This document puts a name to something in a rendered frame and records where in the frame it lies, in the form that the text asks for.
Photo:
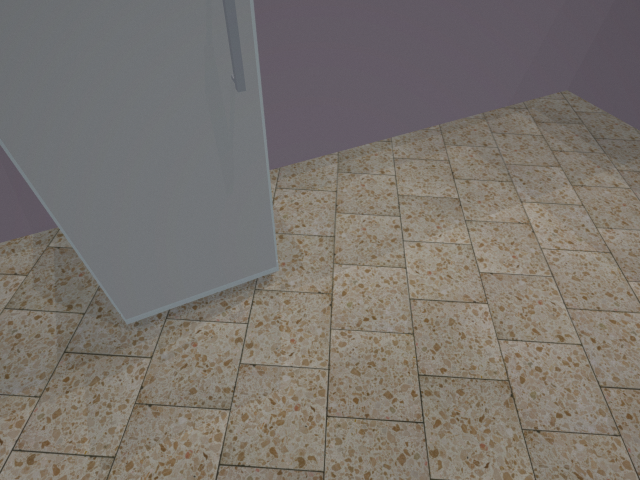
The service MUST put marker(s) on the handle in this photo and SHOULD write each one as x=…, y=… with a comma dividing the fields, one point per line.
x=234, y=45

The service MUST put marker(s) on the fridge door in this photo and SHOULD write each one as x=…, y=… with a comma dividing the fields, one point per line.
x=124, y=117

